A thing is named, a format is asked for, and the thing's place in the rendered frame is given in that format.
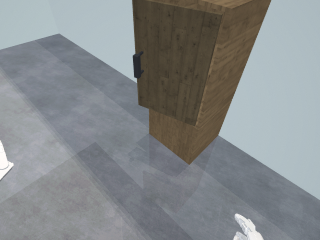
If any left robot hand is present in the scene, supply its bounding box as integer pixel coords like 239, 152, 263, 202
0, 140, 14, 181

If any handle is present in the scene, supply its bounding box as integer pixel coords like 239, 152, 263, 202
132, 51, 144, 79

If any right robot hand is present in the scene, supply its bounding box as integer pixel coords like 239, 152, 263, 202
233, 213, 264, 240

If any cupboard door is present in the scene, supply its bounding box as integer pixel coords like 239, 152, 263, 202
132, 0, 223, 127

